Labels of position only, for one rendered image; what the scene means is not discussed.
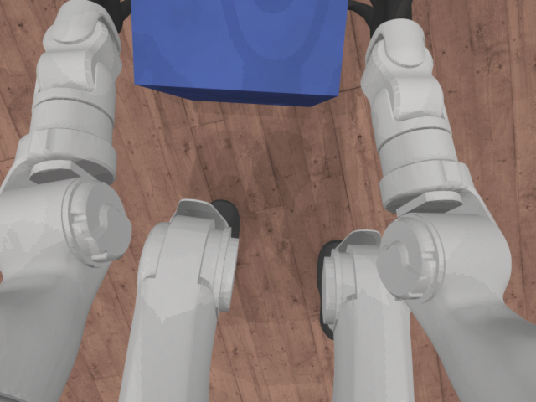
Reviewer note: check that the robot right hand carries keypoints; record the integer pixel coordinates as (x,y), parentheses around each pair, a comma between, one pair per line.
(381,11)

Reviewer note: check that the robot left forearm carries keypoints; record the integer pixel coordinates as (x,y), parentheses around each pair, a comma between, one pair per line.
(73,111)

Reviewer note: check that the robot left thigh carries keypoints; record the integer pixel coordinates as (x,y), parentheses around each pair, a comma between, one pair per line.
(172,332)

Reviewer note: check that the carton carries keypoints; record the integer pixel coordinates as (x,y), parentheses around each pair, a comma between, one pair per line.
(268,52)

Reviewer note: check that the robot left hand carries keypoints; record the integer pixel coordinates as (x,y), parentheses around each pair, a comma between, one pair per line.
(118,11)

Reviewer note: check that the left robot shin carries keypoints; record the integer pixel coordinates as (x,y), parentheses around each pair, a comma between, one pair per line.
(153,246)

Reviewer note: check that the right robot upper arm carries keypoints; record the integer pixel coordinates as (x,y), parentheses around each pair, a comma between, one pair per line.
(452,271)

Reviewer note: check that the left robot upper arm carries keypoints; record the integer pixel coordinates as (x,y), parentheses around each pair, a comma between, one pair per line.
(57,241)

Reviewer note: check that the robot right forearm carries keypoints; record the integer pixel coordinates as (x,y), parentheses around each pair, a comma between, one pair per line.
(421,172)

